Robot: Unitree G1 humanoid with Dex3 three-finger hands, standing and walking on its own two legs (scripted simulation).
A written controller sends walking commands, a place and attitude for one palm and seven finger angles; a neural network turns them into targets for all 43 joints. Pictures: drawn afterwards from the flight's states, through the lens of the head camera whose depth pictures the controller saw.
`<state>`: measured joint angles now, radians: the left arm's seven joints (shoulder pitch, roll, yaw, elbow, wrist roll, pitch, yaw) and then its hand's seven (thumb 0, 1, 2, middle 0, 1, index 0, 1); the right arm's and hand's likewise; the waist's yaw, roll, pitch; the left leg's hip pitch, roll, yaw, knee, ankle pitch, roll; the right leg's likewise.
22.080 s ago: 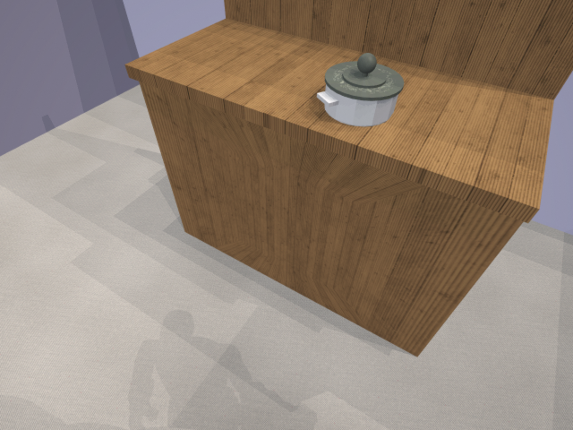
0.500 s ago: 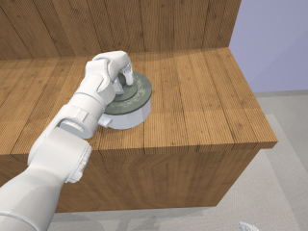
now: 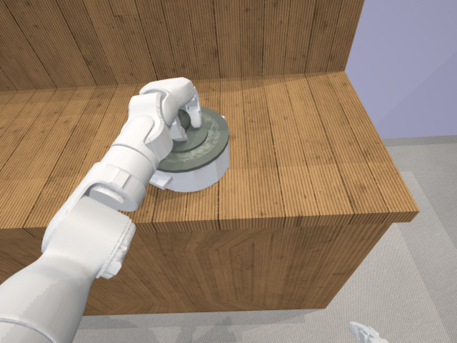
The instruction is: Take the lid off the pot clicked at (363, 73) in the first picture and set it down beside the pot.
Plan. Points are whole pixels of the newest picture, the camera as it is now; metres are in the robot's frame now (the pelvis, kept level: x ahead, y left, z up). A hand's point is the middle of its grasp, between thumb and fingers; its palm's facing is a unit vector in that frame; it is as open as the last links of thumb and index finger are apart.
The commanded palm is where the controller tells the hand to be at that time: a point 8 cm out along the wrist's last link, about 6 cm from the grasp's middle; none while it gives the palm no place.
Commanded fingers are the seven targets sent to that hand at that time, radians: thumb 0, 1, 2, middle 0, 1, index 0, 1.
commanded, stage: close the fingers and squeeze the knob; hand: left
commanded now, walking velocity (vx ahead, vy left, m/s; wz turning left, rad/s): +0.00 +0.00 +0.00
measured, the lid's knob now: (179, 120) +0.49 +0.08 +0.14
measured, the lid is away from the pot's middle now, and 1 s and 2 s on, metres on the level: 0.00 0.01 0.01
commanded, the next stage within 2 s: lift the lid straight up in 0.02 s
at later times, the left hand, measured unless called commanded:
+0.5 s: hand (176, 116) +0.45 +0.08 +0.18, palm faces -0.30 -0.09 -0.95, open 6.2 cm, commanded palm +0.44 +0.09 +0.25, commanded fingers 0.00 0.86 0.70 -1.00 -1.06 -1.01 -1.06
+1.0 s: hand (165, 99) +0.45 +0.09 +0.21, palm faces -0.26 -0.06 -0.96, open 6.2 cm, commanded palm +0.44 +0.09 +0.29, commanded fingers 0.00 0.86 0.70 -1.00 -1.06 -1.01 -1.06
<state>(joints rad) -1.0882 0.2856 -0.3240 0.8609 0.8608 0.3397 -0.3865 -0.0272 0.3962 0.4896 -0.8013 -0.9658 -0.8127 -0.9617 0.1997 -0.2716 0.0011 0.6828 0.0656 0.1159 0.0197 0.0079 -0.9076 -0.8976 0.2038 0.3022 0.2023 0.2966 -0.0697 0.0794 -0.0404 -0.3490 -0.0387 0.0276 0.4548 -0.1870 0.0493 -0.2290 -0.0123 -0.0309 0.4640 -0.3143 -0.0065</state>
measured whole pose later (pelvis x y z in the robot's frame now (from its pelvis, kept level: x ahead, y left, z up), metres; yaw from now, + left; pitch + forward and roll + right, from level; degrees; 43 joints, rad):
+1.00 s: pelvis -0.01 +0.00 +0.00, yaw +1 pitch +3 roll +0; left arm -1.22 0.33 -0.37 0.85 0.85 0.36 -0.47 -0.01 0.38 0.51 -0.80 -0.97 -0.83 -0.98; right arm 0.19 -0.28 0.01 0.69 0.07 0.06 0.01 0.01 -0.91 -0.90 0.20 0.30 0.20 0.30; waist -0.06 0.08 -0.02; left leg -0.33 -0.04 0.01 0.44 -0.16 0.05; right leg -0.21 -0.01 -0.04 0.46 -0.30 -0.01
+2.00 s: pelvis -0.01 +0.00 +0.00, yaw +0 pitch +4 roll +0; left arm -1.47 0.33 -0.32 0.96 0.88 0.40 -0.50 -0.01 0.38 0.51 -0.81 -0.97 -0.84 -0.98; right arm 0.19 -0.27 0.03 0.71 0.06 0.02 0.01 0.01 -0.91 -0.90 0.20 0.30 0.20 0.30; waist -0.06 0.08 -0.05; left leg -0.34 -0.05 0.02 0.42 -0.15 0.05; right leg -0.23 -0.02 -0.03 0.45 -0.29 0.00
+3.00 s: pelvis -0.01 +0.02 +0.00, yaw +1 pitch +4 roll -1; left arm -1.37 0.54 -0.28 0.83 0.93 0.32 -0.60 0.00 0.38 0.51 -0.81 -0.97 -0.84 -0.98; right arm 0.22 -0.28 0.02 0.68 0.07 0.06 0.00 0.01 -0.91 -0.90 0.20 0.30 0.20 0.30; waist -0.06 0.06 -0.02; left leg -0.35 -0.05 0.01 0.44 -0.16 0.07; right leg -0.22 -0.02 -0.04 0.42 -0.28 0.01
